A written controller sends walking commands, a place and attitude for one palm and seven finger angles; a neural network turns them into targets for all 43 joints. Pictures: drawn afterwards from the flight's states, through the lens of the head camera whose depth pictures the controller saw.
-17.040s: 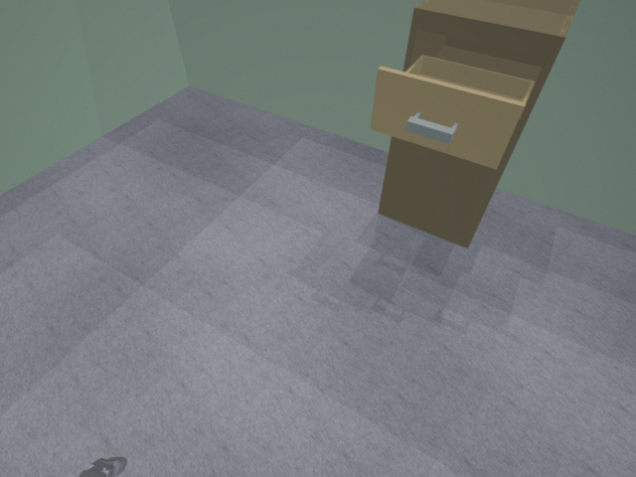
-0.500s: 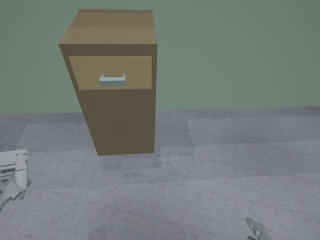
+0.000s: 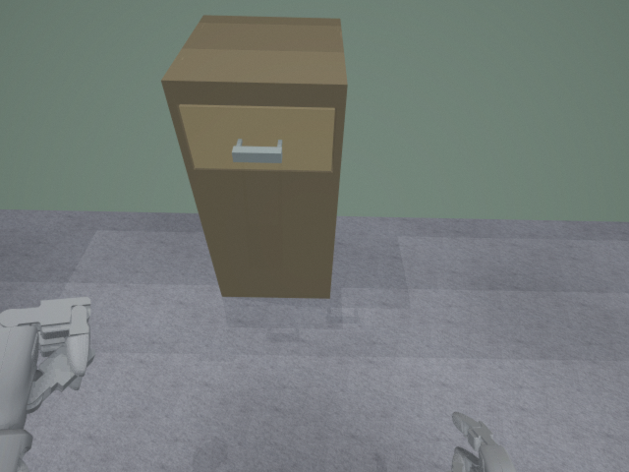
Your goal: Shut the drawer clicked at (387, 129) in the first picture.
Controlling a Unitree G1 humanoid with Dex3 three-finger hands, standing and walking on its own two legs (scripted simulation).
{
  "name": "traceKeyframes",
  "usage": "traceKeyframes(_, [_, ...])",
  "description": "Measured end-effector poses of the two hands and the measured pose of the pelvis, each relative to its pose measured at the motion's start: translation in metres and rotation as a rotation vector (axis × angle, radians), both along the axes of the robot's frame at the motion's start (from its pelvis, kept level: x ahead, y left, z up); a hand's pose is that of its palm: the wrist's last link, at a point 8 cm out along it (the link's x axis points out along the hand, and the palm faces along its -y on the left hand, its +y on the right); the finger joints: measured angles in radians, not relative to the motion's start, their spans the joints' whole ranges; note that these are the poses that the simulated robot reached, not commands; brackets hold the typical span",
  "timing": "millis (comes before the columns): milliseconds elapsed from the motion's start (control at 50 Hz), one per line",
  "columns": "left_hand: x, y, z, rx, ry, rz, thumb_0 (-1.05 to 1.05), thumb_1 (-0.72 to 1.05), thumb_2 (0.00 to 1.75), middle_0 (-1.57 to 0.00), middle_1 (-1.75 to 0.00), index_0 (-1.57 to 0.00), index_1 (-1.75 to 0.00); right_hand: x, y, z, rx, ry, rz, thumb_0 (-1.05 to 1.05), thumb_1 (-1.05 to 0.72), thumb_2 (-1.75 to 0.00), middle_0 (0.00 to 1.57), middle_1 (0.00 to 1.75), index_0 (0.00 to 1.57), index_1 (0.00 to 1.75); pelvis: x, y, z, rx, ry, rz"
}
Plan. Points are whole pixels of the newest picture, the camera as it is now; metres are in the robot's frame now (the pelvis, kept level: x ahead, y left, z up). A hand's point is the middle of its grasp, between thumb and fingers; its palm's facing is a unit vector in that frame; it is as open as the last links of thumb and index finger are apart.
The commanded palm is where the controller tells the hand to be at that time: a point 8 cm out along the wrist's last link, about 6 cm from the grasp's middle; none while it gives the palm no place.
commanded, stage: let the arm hang, fingers relaxed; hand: left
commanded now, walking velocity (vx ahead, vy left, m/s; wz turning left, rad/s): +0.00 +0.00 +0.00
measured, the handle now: (258, 148) +0.83 +0.20 -0.06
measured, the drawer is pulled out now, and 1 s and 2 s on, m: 0.00 0.00 0.00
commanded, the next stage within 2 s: look to check the result in 1.06 s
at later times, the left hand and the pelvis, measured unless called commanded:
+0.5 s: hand out of the picture -0.09 +0.21 -0.17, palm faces +0.06 -0.98 -0.21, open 4.9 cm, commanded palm none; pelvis -0.01 +0.03 +0.01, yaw +2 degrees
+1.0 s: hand out of the picture -0.05 +0.16 -0.17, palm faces +0.07 -0.99 -0.14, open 7.3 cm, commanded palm none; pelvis -0.03 +0.02 +0.00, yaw +1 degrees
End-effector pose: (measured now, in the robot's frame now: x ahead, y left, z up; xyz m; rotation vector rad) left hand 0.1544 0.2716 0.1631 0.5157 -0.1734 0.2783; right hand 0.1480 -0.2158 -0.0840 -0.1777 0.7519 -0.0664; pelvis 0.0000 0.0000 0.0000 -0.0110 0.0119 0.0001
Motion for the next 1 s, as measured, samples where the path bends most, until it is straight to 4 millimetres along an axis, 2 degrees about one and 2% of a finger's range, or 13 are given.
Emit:
traceKeyframes(60, [0.018,0.016,-0.093,-0.136,0.326,0.087,0.0,0.9,0.9,-1.38,-1.58,-1.38,-1.58,-0.001,-0.008,-0.024,-0.004,0.082,0.007,0.01,-0.9,-0.9,0.21,0.3,0.21,0.3,0.004,0.009,-0.009,0.001,0.009,0.024])
traceKeyframes(100, [0.012,0.017,-0.165,-0.25,0.585,0.149,0.0,0.9,0.9,-1.34,-1.55,-1.35,-1.55,-0.007,-0.011,-0.036,-0.026,0.143,-0.008,0.01,-0.9,-0.9,0.21,0.3,0.21,0.3,0.004,0.013,-0.013,0.0,0.004,0.035])
traceKeyframes(160, [-0.025,-0.003,-0.25,-0.392,0.941,0.189,0.0,0.91,0.9,-1.26,-1.47,-1.26,-1.47,-0.027,-0.013,-0.038,-0.06,0.225,-0.036,0.01,-0.9,-0.9,0.2,0.3,0.2,0.3,0.004,0.015,-0.013,0.016,-0.022,0.03])
traceKeyframes(200, [-0.06,-0.023,-0.287,-0.466,1.134,0.188,0.01,0.91,0.9,-1.19,-1.41,-1.2,-1.41,-0.044,-0.013,-0.035,-0.083,0.277,-0.059,0.01,-0.9,-0.9,0.2,0.3,0.2,0.3,0.004,0.016,-0.01,0.015,-0.033,0.027])
traceKeyframes(220, [-0.077,-0.026,-0.297,-0.473,1.194,0.217,0.01,0.91,0.9,-1.16,-1.39,-1.16,-1.37,-0.054,-0.012,-0.034,-0.092,0.309,-0.068,0.01,-0.9,-0.9,0.2,0.3,0.2,0.3,0.003,0.016,-0.008,0.012,-0.036,0.027])
traceKeyframes(300, [-0.138,-0.015,-0.311,-0.513,1.375,0.302,0.01,0.91,0.9,-1.01,-1.29,-1.02,-1.22,-0.094,-0.007,-0.035,-0.11,0.459,-0.086,0.01,-0.9,-0.9,0.2,0.3,0.2,0.29,-0.001,0.017,-0.001,-0.001,-0.039,0.031])
traceKeyframes(400, [-0.204,-0.011,-0.306,-0.528,1.555,0.372,0.01,0.91,0.9,-0.83,-1.06,-0.83,-1.01,-0.137,0.005,-0.042,-0.082,0.603,-0.102,0.01,-0.9,-0.9,0.2,0.3,0.2,0.29,-0.006,0.022,0.005,-0.006,-0.033,0.031])
traceKeyframes(460, [-0.231,-0.013,-0.3,-0.529,1.622,0.404,0.01,0.91,0.9,-0.71,-0.91,-0.72,-0.88,-0.156,0.015,-0.047,-0.052,0.652,-0.111,0.01,-0.9,-0.9,0.2,0.3,0.2,0.29,-0.009,0.026,0.007,-0.004,-0.035,0.029])
traceKeyframes(520, [-0.248,-0.016,-0.295,-0.53,1.658,0.421,0.01,0.91,0.9,-0.6,-0.77,-0.6,-0.76,-0.17,0.025,-0.053,-0.02,0.679,-0.118,0.0,-0.9,-0.9,0.2,0.3,0.2,0.29,-0.012,0.028,0.007,-0.002,-0.041,0.025])
traceKeyframes(600, [-0.254,-0.024,-0.295,-0.537,1.663,0.418,0.01,0.91,0.9,-0.44,-0.59,-0.45,-0.59,-0.183,0.037,-0.058,0.017,0.695,-0.126,0.0,-0.9,-0.9,0.2,0.3,0.2,0.3,-0.016,0.029,0.007,0.001,-0.048,0.021])
traceKeyframes(720, [-0.241,-0.038,-0.3,-0.555,1.612,0.379,0.0,0.91,0.9,-0.28,-0.41,-0.28,-0.41,-0.194,0.047,-0.063,0.056,0.696,-0.137,0.0,-0.9,-0.9,0.2,0.3,0.2,0.3,-0.021,0.028,0.006,0.005,-0.05,0.017])
traceKeyframes(880, [-0.218,-0.057,-0.306,-0.578,1.542,0.322,0.0,0.91,0.9,-0.21,-0.32,-0.21,-0.32,-0.206,0.046,-0.063,0.07,0.694,-0.161,0.0,-0.9,-0.9,0.2,0.3,0.2,0.29,-0.025,0.022,0.005,0.007,-0.049,0.015])
traceKeyframes(1000, [-0.214,-0.065,-0.307,-0.583,1.529,0.31,0.0,0.91,0.9,-0.2,-0.31,-0.2,-0.31,-0.216,0.04,-0.063,0.068,0.709,-0.176,0.0,-0.9,-0.9,0.2,0.3,0.2,0.29,-0.026,0.017,0.005,0.006,-0.046,0.016])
